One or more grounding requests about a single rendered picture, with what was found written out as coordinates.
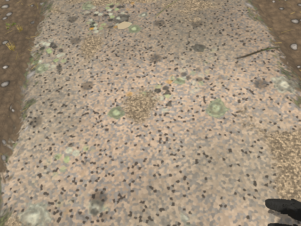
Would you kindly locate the right robot hand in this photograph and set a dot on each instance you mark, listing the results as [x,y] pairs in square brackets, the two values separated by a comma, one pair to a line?
[291,207]

